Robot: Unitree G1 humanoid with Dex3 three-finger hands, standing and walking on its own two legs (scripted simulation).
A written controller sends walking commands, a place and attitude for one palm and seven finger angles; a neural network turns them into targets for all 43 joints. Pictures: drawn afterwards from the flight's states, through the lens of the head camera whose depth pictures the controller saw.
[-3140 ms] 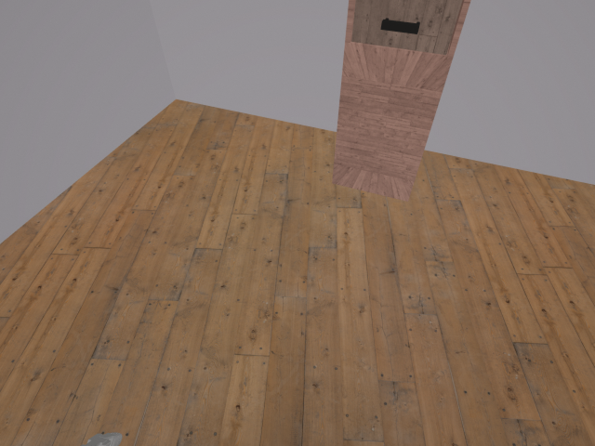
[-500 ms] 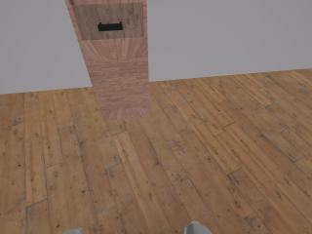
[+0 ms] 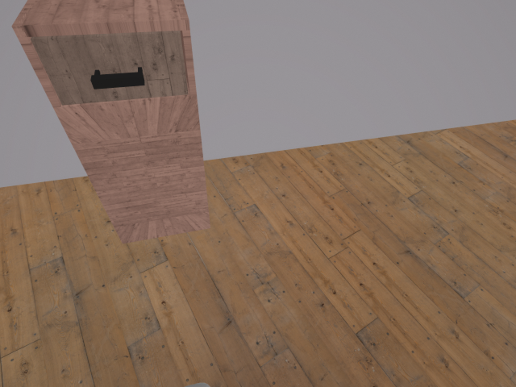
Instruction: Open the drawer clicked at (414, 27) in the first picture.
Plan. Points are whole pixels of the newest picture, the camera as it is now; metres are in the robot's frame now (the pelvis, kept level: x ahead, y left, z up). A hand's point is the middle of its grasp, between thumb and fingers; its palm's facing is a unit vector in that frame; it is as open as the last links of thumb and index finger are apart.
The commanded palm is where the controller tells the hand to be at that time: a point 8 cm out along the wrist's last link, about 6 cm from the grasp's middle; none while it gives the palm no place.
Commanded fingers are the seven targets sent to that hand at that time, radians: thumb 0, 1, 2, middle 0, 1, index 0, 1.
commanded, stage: turn to face it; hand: left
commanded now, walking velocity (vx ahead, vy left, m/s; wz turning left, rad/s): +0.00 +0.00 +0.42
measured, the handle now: (118, 76) +0.80 +0.43 +0.04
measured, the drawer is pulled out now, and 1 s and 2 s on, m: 0.00 0.00 0.00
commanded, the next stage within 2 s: take the last steps up to it in 0.52 s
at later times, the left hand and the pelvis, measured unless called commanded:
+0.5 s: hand (164, 368) +0.18 +0.18 -0.15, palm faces +0.15 -0.96 -0.25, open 7.4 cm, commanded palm none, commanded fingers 0.00 0.90 0.90 -0.20 -0.30 -0.20 -0.30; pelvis +0.11 -0.02 +0.00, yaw +8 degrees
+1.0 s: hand out of the picture +0.05 +0.17 -0.17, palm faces +0.32 -0.93 -0.16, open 7.4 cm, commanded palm none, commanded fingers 0.00 0.90 0.90 -0.20 -0.30 -0.20 -0.30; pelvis +0.15 +0.01 +0.01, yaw +15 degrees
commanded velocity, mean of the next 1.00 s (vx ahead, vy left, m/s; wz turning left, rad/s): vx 0.12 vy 0.00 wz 0.22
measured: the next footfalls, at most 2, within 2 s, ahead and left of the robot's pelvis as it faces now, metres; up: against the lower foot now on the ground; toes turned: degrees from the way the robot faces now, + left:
left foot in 0.02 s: +0.12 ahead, +0.12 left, +0.00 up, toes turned +10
right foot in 0.44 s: +0.19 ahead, -0.11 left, +0.00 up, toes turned +1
